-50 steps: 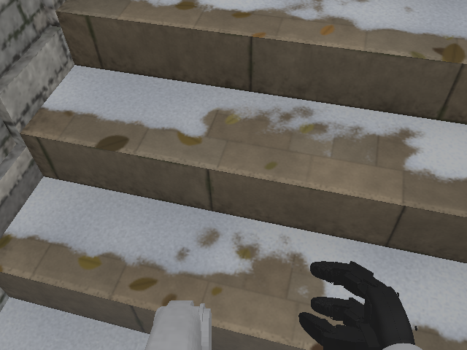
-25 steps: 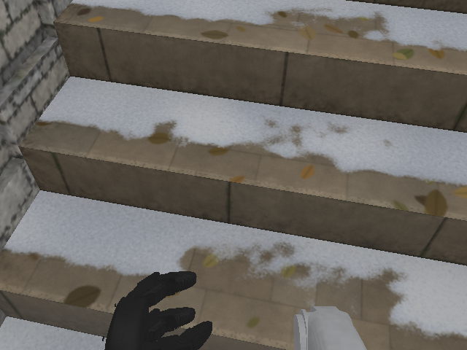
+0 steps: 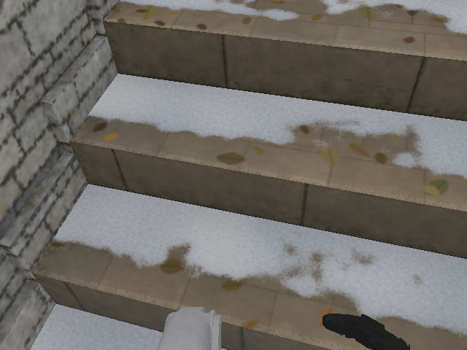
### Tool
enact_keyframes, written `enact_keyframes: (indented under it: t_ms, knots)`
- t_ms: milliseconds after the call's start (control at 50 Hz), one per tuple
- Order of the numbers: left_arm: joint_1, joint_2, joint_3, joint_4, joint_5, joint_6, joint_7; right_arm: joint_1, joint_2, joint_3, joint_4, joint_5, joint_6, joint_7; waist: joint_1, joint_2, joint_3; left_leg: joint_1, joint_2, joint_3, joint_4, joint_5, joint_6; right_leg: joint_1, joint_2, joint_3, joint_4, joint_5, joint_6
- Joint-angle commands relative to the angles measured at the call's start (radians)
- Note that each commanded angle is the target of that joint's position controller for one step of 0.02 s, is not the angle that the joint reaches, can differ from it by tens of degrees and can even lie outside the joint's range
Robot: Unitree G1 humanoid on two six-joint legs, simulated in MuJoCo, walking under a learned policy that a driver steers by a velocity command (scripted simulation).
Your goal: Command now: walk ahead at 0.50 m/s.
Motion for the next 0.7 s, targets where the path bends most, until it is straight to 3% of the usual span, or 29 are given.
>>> enact_keyframes:
  t_ms: [20,40,80,100,120,140,160,180,200,220,240,260,280,300,340,360,400,420,460,480,540,560,580,600,620,640,660,680,700]
  knots:
    - [0.106,0.100,0.019,-0.001,0.003,-0.005,0.022,-0.317,-0.020,0.019,-0.203,-0.002,-0.009,0.005,0.014,-0.089,0.137,-0.223,0.099,0.078,-0.132,-0.157,0.006,0.113,-0.238,0.253,-0.355,0.098,-0.107]
    - [0.144,0.086,0.014,0.025,-0.004,0.000,0.037,-0.322,-0.019,0.024,-0.220,0.011,0.001,0.009,0.018,-0.125,0.121,-0.190,0.106,0.100,-0.196,-0.175,0.005,0.154,-0.233,0.235,-0.397,0.171,-0.125]
    - [0.099,0.099,0.015,-0.002,-0.040,0.014,0.054,-0.270,-0.020,0.034,-0.193,0.038,0.013,0.045,0.020,-0.084,0.062,0.277,0.096,0.208,-0.651,-0.116,0.017,0.036,-0.187,0.112,-0.552,0.485,-0.159]
    - [0.021,0.099,0.005,-0.046,-0.042,0.005,0.050,-0.159,-0.010,0.027,-0.128,0.054,0.010,0.048,-0.033,-0.082,-0.027,0.594,0.027,0.273,-0.758,-0.060,0.038,-0.031,-0.202,0.043,-0.454,1.073,-0.170]
    - [0.053,0.185,0.022,-0.059,-0.050,0.002,0.052,-0.090,-0.057,0.003,-0.090,0.066,0.012,0.036,-0.061,-0.090,-0.139,0.772,-0.064,0.303,-0.839,-0.111,0.033,0.033,-0.250,0.041,-0.306,1.561,-0.150]
    - [0.061,0.256,0.046,-0.068,-0.040,-0.007,0.044,0.054,-0.110,-0.028,-0.060,0.050,0.026,0.018,-0.119,-0.173,-0.249,0.858,-0.113,0.322,-0.903,-0.167,0.041,0.173,-0.293,0.063,-0.100,1.883,-0.135]
    - [-0.011,0.313,0.070,-0.088,-0.065,-0.026,0.021,0.216,-0.160,-0.046,-0.018,0.040,0.022,0.010,-0.210,-0.256,-0.347,0.992,-0.097,0.220,-1.068,-0.079,0.064,0.242,-0.298,0.060,0.113,1.931,-0.108]
    - [-0.036,0.295,0.078,-0.126,-0.077,-0.047,-0.003,0.288,-0.234,-0.077,0.030,0.018,0.014,0.001,-0.232,-0.277,-0.413,1.174,-0.033,-0.020,-1.180,-0.138,0.091,0.075,-0.227,0.086,0.353,1.696,-0.080]
    - [-0.048,0.207,0.066,-0.204,-0.086,-0.050,-0.032,0.401,-0.367,-0.124,0.089,-0.023,0.010,0.001,-0.233,0.026,-0.445,1.395,0.282,-0.635,-1.472,-0.098,0.291,-0.333,0.002,0.137,0.901,0.891,-0.015]
    - [-0.128,0.189,0.082,-0.233,-0.013,-0.050,-0.050,0.329,-0.386,-0.143,0.094,-0.007,0.027,0.001,-0.211,0.075,-0.491,1.313,0.323,-0.947,-1.766,-0.225,0.284,-0.417,0.094,0.268,1.355,0.273,-0.010]
    - [-0.170,0.077,0.064,-0.322,0.012,-0.034,-0.044,0.188,-0.344,-0.137,0.122,0.005,0.006,0.014,-0.099,0.025,-0.357,1.168,0.317,-0.812,-1.784,-0.476,0.248,-0.558,0.037,0.322,1.535,0.315,-0.012]
    - [-0.274,0.028,0.044,-0.389,0.035,-0.021,-0.031,0.152,-0.249,-0.112,0.181,0.014,-0.013,0.018,-0.058,-0.045,-0.175,1.021,0.300,-0.706,-1.749,-0.581,0.188,-0.688,0.019,0.253,1.627,0.312,-0.029]
    - [-0.310,-0.025,0.021,-0.420,0.028,-0.018,-0.014,0.174,-0.174,-0.093,0.252,0.020,-0.036,0.015,-0.039,-0.093,-0.009,0.915,0.294,-0.551,-1.714,-0.421,0.149,-0.821,0.004,0.253,1.708,0.274,-0.044]
    - [-0.324,-0.083,-0.012,-0.440,0.019,-0.003,-0.004,0.229,-0.094,-0.068,0.307,-0.007,-0.048,0.013,0.000,-0.104,0.031,0.862,0.260,-0.428,-1.702,-0.214,0.109,-0.871,0.008,0.281,1.820,0.275,-0.064]
    - [-0.284,-0.120,-0.038,-0.440,-0.004,0.036,0.009,0.261,-0.072,-0.058,0.368,-0.007,-0.077,0.030,0.049,-0.061,0.082,0.851,0.233,-0.217,-1.718,0.011,0.041,-0.985,-0.002,0.314,1.801,0.215,-0.071]
    - [-0.295,-0.091,-0.037,-0.443,-0.012,0.054,0.010,0.233,-0.105,-0.059,0.371,-0.004,-0.085,0.041,0.068,-0.050,0.123,0.799,0.214,-0.127,-1.766,0.026,0.011,-0.992,-0.002,0.287,1.689,0.185,-0.061]
    - [-0.416,-0.079,-0.039,-0.466,-0.019,0.078,0.033,0.267,-0.164,-0.056,0.393,-0.007,-0.118,0.063,0.048,-0.021,0.132,0.767,0.202,-0.065,-1.839,0.078,0.010,-1.039,0.032,0.197,1.779,0.160,-0.050]
    - [-0.475,-0.089,-0.046,-0.487,-0.016,0.085,0.045,0.298,-0.192,-0.058,0.416,0.002,-0.132,0.067,0.036,0.024,0.128,0.825,0.200,-0.069,-1.864,0.053,0.021,-1.132,0.034,0.182,1.862,0.116,-0.062]
    - [-0.589,-0.080,-0.062,-0.553,-0.005,0.088,0.050,0.339,-0.221,-0.063,0.441,0.022,-0.134,0.065,0.039,-0.002,0.151,0.875,0.163,0.000,-1.910,-0.073,-0.021,-1.182,-0.018,0.152,1.671,0.075,-0.074]
    - [-0.643,-0.069,-0.065,-0.568,0.004,0.091,0.043,0.368,-0.215,-0.062,0.447,0.021,-0.131,0.058,0.008,-0.011,0.137,0.909,0.151,-0.008,-1.937,-0.074,-0.015,-1.178,-0.032,0.103,1.601,0.091,-0.069]
    - [-0.755,-0.061,-0.078,-0.616,0.019,0.108,0.008,0.454,-0.270,-0.089,0.437,0.040,-0.107,-0.004,-0.065,0.010,0.009,1.098,0.165,-0.009,-2.142,0.133,0.070,-0.951,-0.125,-0.043,1.243,0.066,-0.063]
    - [-0.690,-0.092,-0.082,-0.565,0.009,0.105,0.000,0.446,-0.240,-0.082,0.411,0.051,-0.101,-0.016,-0.060,-0.004,-0.046,1.130,0.161,0.056,-2.116,0.372,0.075,-0.787,-0.105,-0.083,1.143,0.026,-0.078]
    - [-0.632,-0.082,-0.076,-0.534,-0.014,0.102,0.000,0.398,-0.276,-0.089,0.371,0.056,-0.102,-0.022,-0.015,-0.014,-0.075,1.084,0.150,0.114,-2.047,0.704,0.084,-0.567,-0.077,-0.098,0.932,-0.003,-0.090]
    - [-0.570,-0.068,-0.060,-0.494,-0.019,0.107,0.003,0.425,-0.333,-0.106,0.347,0.048,-0.107,-0.021,-0.011,0.021,-0.145,1.150,0.182,0.115,-1.931,1.140,0.095,-0.451,-0.003,-0.141,0.891,-0.097,-0.077]
    - [-0.420,-0.038,-0.043,-0.450,-0.013,0.116,0.017,0.416,-0.368,-0.112,0.333,0.039,-0.120,-0.014,0.061,0.096,-0.223,1.249,0.238,0.104,-1.752,1.556,0.112,-0.375,0.031,-0.128,0.859,-0.159,-0.084]
    - [-0.297,0.024,-0.022,-0.426,-0.010,0.117,0.025,0.384,-0.382,-0.119,0.315,0.050,-0.130,0.010,0.106,0.158,-0.298,1.314,0.251,0.092,-1.558,1.669,0.098,-0.268,0.079,-0.097,0.683,-0.196,-0.095]
    - [-0.192,0.106,0.012,-0.399,0.019,0.116,0.030,0.332,-0.376,-0.124,0.285,0.061,-0.142,0.036,0.166,0.171,-0.355,1.232,0.211,0.082,-1.295,1.519,0.056,-0.118,0.022,0.061,0.540,-0.195,-0.124]
    - [-0.096,0.244,0.059,-0.357,0.043,0.113,0.050,0.289,-0.279,-0.115,0.188,0.063,-0.148,0.070,0.179,-0.113,-0.356,0.805,0.031,0.055,-0.843,0.898,-0.020,0.042,-0.261,0.704,0.155,-0.497,-0.247]
    - [-0.186,0.283,0.087,-0.363,0.019,0.139,0.066,0.242,-0.222,-0.125,0.142,0.001,-0.147,0.095,0.147,-0.269,-0.361,0.576,-0.103,-0.123,-0.372,0.189,-0.037,0.015,-0.324,1.204,-0.291,-0.711,-0.246]
Keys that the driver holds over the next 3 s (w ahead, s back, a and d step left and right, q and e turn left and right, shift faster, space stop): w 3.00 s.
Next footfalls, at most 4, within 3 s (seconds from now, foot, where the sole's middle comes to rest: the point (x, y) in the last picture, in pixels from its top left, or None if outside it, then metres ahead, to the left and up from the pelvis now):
0.16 left None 0.31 0.11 -0.61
0.66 right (303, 282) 0.54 -0.08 -0.44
1.18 left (229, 127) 0.88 0.09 -0.28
1.72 right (300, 12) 1.13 -0.10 -0.11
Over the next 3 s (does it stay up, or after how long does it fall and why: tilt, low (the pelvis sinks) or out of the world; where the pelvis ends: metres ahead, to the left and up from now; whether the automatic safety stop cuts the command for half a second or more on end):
stays up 1.24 -0.11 0.78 its command is cut before an obstacle after 1.9 s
